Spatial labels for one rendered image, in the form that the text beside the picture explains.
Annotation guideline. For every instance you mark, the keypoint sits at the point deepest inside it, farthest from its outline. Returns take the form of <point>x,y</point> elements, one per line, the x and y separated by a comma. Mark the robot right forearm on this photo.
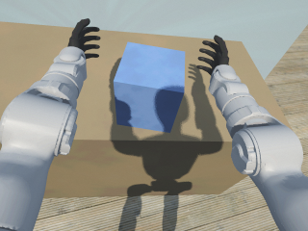
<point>236,104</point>

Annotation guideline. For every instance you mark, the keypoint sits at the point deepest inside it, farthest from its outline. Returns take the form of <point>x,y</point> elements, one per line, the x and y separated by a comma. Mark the pedestal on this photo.
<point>110,160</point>

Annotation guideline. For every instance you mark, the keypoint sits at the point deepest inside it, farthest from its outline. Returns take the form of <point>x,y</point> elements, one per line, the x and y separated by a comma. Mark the right robot upper arm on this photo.
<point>272,157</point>

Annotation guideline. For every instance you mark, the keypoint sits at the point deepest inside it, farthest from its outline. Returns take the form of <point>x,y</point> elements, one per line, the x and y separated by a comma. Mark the carton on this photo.
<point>149,86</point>

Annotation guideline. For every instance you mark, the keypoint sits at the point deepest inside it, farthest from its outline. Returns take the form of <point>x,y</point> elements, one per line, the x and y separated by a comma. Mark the left robot hand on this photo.
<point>78,38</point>

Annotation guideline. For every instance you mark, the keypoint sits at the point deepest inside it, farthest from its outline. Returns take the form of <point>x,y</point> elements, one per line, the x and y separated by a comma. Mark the left robot upper arm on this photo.
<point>36,130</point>

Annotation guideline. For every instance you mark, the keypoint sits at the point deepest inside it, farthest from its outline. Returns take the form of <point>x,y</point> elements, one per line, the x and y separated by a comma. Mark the right robot hand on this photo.
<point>220,56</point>

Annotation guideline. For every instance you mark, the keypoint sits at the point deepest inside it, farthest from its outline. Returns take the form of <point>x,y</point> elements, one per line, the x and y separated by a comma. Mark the robot left forearm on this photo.
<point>62,82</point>

